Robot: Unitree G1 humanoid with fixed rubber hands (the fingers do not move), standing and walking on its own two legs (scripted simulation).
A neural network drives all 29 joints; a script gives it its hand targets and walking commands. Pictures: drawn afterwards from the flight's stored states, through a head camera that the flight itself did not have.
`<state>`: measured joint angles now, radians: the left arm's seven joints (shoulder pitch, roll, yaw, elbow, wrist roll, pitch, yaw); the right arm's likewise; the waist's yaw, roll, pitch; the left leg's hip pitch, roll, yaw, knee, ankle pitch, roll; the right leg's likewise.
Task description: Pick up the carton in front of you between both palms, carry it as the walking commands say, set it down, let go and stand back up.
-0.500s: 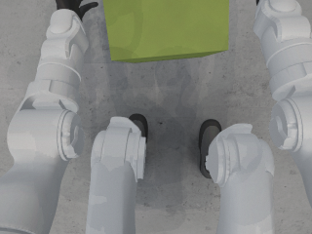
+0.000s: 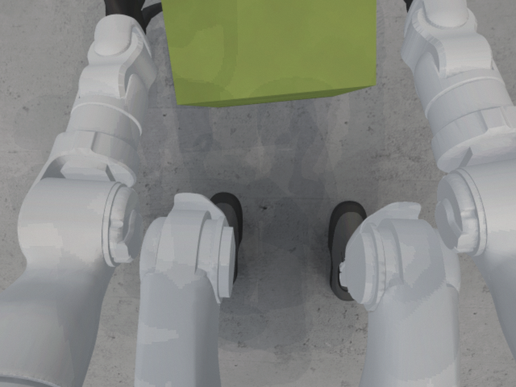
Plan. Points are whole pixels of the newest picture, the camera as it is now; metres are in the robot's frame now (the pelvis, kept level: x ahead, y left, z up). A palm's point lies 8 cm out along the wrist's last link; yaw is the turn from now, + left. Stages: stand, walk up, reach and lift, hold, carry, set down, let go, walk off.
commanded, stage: reach and lift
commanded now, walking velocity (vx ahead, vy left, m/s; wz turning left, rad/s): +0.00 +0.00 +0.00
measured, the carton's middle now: (269, 23) +0.53 +0.04 -0.25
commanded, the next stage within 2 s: none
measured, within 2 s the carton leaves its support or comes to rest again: leaves its support in 0.38 s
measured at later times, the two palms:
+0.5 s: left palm out of the picture +0.53 +0.18 -0.14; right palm out of the picture +0.55 -0.12 -0.14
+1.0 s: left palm out of the picture +0.48 +0.18 +0.06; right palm out of the picture +0.51 -0.12 +0.06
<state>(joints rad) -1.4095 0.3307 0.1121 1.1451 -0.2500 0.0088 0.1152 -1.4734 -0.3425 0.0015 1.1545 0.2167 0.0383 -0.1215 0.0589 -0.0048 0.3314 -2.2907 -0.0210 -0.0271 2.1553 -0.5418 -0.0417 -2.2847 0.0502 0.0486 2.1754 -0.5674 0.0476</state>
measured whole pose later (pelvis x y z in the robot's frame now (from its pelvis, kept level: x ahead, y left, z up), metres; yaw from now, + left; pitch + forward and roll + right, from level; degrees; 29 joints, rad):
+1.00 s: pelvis +0.00 +0.00 +0.12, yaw +0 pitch +43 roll +0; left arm -1.06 0.01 0.52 0.71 0.23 0.37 0.04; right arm -1.10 0.00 -0.49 0.76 -0.26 0.36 -0.05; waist 0.03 -0.02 -0.17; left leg -2.04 -0.10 -0.09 1.75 -0.47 -0.07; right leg -2.03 0.12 0.09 1.77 -0.50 0.07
